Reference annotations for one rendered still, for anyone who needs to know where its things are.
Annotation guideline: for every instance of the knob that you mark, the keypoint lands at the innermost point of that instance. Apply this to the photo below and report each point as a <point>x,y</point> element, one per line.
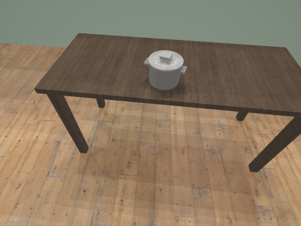
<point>166,56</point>

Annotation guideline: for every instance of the table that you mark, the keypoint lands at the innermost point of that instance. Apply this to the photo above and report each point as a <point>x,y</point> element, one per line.
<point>221,76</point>

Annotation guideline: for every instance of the pot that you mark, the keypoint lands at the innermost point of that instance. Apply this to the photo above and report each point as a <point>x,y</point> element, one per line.
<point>164,80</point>

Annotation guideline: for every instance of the lid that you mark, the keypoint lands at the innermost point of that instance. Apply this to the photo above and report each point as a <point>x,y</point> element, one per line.
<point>174,64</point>

